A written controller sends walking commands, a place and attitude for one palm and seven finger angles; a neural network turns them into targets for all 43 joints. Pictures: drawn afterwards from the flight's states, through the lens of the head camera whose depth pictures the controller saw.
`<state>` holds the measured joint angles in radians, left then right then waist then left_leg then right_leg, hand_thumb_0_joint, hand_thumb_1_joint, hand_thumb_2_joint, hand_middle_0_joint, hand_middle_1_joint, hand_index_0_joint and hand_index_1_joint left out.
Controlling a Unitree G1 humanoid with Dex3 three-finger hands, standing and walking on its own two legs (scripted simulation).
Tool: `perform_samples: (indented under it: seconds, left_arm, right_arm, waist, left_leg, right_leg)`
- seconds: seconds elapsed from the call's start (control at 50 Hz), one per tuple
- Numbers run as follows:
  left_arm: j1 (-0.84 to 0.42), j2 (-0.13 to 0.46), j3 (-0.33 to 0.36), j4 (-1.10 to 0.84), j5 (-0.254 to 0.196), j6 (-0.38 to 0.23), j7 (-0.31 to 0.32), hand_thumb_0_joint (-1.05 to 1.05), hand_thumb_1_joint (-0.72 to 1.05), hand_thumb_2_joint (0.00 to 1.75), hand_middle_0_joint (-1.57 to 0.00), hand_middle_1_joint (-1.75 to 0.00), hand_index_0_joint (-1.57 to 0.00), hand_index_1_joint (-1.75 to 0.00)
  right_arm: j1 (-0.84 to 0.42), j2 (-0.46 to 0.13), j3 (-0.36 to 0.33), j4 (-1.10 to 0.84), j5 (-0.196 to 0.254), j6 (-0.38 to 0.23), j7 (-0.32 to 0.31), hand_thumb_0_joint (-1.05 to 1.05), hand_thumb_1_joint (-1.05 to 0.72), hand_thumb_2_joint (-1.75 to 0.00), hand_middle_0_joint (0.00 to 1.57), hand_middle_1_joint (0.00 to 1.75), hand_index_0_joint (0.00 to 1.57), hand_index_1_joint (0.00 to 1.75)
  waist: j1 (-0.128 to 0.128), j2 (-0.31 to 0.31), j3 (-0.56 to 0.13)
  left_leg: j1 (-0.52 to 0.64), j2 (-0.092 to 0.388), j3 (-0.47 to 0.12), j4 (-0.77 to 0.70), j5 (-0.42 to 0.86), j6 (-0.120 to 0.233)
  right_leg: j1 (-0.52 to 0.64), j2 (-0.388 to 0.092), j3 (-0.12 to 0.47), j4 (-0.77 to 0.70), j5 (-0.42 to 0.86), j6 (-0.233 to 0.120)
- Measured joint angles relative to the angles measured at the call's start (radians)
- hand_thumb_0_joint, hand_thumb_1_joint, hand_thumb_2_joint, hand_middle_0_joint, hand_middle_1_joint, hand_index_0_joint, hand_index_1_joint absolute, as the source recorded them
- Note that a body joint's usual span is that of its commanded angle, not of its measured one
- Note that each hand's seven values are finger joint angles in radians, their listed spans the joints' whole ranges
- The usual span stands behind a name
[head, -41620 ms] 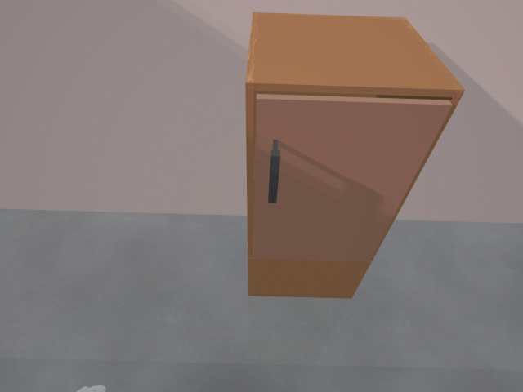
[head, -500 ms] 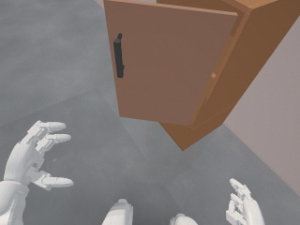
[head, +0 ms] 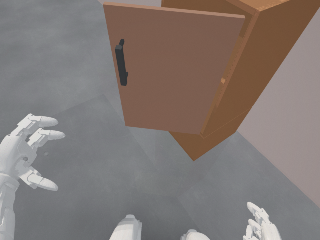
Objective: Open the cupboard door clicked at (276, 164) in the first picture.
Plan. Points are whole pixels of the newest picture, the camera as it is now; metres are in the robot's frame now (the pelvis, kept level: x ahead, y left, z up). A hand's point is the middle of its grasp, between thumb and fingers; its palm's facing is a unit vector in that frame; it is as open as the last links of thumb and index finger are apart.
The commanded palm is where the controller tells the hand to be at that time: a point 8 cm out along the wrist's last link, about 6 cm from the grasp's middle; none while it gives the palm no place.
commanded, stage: raise the hand with hooked fingers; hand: left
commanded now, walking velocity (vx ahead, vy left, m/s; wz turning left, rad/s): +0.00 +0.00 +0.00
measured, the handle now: (123, 63) +0.63 +0.16 +0.05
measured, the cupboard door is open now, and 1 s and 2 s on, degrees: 49 49 49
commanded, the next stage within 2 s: move the hooked fingers beside the handle in 0.42 s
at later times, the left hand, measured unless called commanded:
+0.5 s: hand (53, 153) +0.29 +0.26 +0.06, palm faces -0.03 -1.00 -0.03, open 13.9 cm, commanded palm +0.27 +0.31 +0.07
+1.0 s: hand (72, 124) +0.36 +0.25 +0.06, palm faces -0.04 -1.00 -0.02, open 13.9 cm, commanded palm +0.35 +0.30 +0.06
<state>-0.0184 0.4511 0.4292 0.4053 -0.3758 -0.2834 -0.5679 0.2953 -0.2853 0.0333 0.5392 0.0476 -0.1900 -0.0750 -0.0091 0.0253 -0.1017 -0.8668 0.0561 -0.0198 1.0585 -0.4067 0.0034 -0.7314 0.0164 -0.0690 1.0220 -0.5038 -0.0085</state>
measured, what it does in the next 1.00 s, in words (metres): stands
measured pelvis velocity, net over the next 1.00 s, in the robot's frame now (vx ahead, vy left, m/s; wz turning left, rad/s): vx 0.00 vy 0.00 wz -0.02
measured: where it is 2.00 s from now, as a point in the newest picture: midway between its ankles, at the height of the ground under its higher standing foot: outside the picture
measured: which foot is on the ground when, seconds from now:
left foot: down 0.00-1.00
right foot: down 0.00-1.00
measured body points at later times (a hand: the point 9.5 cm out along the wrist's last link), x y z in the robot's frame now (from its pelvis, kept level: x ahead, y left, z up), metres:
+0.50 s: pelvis +0.00 -0.01 +0.00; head +0.06 +0.00 +0.44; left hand +0.28 +0.32 +0.07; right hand +0.16 -0.26 -0.08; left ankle +0.06 +0.11 -0.67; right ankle +0.00 -0.12 -0.67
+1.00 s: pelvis +0.00 +0.00 -0.01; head +0.07 +0.01 +0.44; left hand +0.36 +0.30 +0.07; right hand +0.12 -0.26 -0.10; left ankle +0.06 +0.12 -0.67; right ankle +0.00 -0.12 -0.67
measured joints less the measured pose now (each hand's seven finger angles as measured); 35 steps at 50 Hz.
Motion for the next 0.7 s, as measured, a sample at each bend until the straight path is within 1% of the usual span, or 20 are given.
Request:
perform_samples:
  seconds: [0.18, 0.26, 0.56, 0.64, 0.7]
  left_arm:
    - [0.012, -0.015, 0.003, 0.011, -0.006, -0.019, -0.002, -0.01, -0.5, 0.3, -0.3, -1.2, -0.3, -1.2]
    - [0.008, -0.023, 0.005, 0.016, -0.009, -0.028, 0.0, -0.01, -0.5, 0.3, -0.3, -1.2, -0.3, -1.2]
    - [-0.002, -0.023, -0.001, 0.024, -0.01, -0.021, -0.004, -0.01, -0.5, 0.3, -0.3, -1.2, -0.3, -1.2]
    - [-0.056, -0.031, -0.024, 0.055, 0.002, -0.025, 0.006, -0.01, -0.5, 0.3, -0.3, -1.2, -0.3, -1.2]
    - [-0.117, -0.035, -0.038, 0.091, 0.022, -0.023, 0.019, -0.01, -0.5, 0.3, -0.3, -1.2, -0.3, -1.2]
  right_arm:
    - [0.015, -0.006, -0.012, -0.004, 0.0, 0.004, 0.01, 0.01, -0.9, -0.9, 0.2, 0.3, 0.2, 0.3]
    - [0.009, -0.004, -0.011, -0.003, 0.0, 0.007, 0.009, 0.01, -0.9, -0.9, 0.2, 0.3, 0.2, 0.3]
    - [-0.015, 0.007, 0.0, -0.012, 0.002, 0.013, 0.005, 0.01, -0.9, -0.9, 0.2, 0.3, 0.2, 0.3]
    - [-0.018, 0.002, 0.001, -0.003, 0.002, 0.008, -0.004, 0.01, -0.9, -0.9, 0.2, 0.3, 0.2, 0.3]
    - [-0.027, 0.001, 0.004, 0.01, 0.0, 0.011, -0.007, 0.01, -0.9, -0.9, 0.2, 0.3, 0.2, 0.3]
  waist:
    - [-0.008, -0.003, -0.008]
    - [-0.006, -0.004, -0.009]
    - [0.005, 0.0, -0.017]
    - [0.012, 0.001, -0.015]
    - [0.01, -0.002, -0.011]
  left_leg:
    - [-0.002, 0.007, 0.01, -0.005, -0.002, -0.007]
    - [-0.008, 0.01, 0.007, 0.005, -0.007, -0.01]
    - [-0.013, 0.008, 0.003, 0.013, -0.011, -0.011]
    - [-0.025, 0.003, -0.004, 0.023, -0.011, -0.009]
    - [-0.037, 0.0, -0.006, 0.032, -0.011, -0.008]
  right_leg:
    - [-0.014, 0.006, 0.011, 0.009, -0.004, -0.006]
    - [-0.02, 0.009, 0.009, 0.018, -0.01, -0.009]
    - [-0.022, 0.008, 0.006, 0.025, -0.015, -0.009]
    - [-0.029, 0.004, -0.001, 0.033, -0.017, -0.008]
    - [-0.04, 0.001, -0.003, 0.043, -0.02, -0.007]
